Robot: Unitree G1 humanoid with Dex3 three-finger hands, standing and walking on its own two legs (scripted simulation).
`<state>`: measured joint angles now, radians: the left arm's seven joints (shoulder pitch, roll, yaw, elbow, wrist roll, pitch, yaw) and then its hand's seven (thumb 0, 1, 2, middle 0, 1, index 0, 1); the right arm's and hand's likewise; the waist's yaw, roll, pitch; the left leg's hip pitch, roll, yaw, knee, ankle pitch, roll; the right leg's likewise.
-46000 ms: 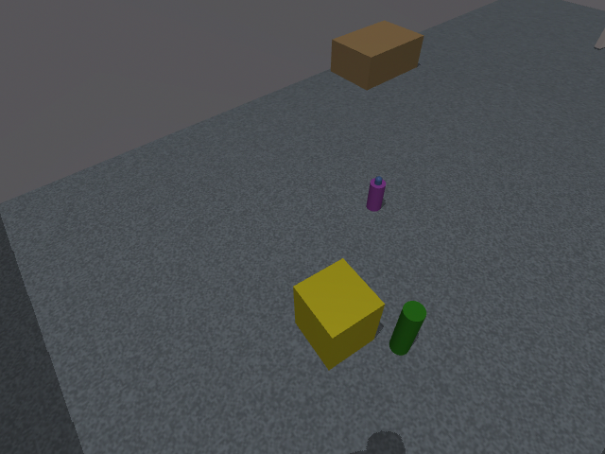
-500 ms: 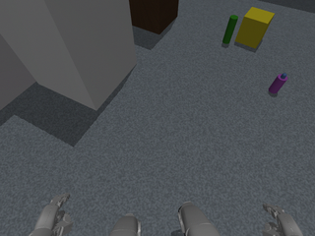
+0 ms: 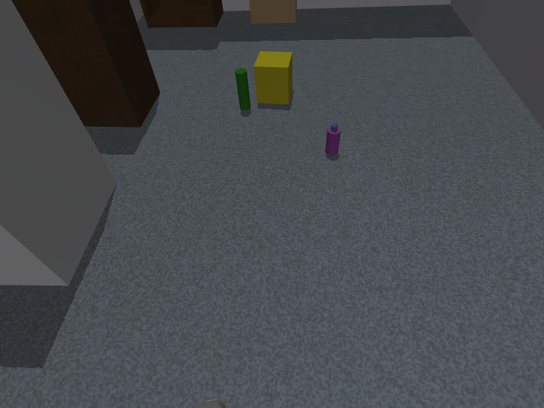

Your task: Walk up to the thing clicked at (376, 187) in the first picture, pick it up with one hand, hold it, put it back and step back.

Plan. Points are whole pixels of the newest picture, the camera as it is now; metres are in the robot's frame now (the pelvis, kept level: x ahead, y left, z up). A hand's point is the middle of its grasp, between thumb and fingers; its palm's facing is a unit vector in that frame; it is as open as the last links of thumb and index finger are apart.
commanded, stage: walk up
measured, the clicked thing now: (333, 138) +1.47 -0.32 -0.66
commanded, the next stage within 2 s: stand in 1.54 s
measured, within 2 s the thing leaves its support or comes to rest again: neither
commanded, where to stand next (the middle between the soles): +0.12 -0.01 m, yaw -24 degrees
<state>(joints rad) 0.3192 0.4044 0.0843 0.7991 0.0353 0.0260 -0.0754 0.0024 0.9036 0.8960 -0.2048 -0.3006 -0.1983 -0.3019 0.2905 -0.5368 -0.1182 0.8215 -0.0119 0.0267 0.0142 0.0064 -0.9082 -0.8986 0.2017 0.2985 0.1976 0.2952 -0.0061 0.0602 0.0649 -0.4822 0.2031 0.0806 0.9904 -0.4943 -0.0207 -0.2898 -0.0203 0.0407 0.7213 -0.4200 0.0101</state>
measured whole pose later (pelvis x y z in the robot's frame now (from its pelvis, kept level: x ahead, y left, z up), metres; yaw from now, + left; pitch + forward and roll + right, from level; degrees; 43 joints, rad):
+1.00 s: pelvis +0.06 +0.03 +0.00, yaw -22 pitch -2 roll +0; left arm 0.16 0.37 0.02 0.90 0.01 0.00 0.01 0.00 0.90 0.90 -0.21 -0.30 -0.20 -0.30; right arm 0.20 -0.38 -0.03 0.95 -0.02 -0.01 0.01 0.00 -0.91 -0.90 0.20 0.30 0.20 0.30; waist -0.02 -0.01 0.10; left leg -0.31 0.06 0.03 0.77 -0.43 -0.02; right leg -0.43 0.04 0.08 0.80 -0.38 -0.02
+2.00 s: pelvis +0.08 +0.03 +0.03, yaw -21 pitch -2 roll +0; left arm 0.07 0.34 0.00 1.14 0.01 -0.01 0.00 0.00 0.90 0.90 -0.21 -0.30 -0.20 -0.30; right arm 0.07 -0.35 -0.02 1.12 -0.01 -0.01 0.02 0.00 -0.91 -0.90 0.20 0.30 0.20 0.30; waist -0.01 -0.01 0.06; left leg -0.09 0.03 0.05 0.37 -0.24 -0.02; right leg -0.20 -0.01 0.09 0.39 -0.15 0.04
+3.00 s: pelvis +0.07 +0.01 +0.03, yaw -20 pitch -2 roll +0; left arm 0.09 0.34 0.00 1.14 0.01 -0.01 -0.01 0.00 0.90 0.90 -0.21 -0.30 -0.20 -0.30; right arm 0.12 -0.35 -0.02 1.14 -0.01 0.00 0.02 0.00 -0.91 -0.90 0.20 0.30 0.20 0.30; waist -0.01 0.01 0.06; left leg -0.08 0.05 0.02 0.33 -0.21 -0.05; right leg -0.18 0.00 0.05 0.36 -0.14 0.01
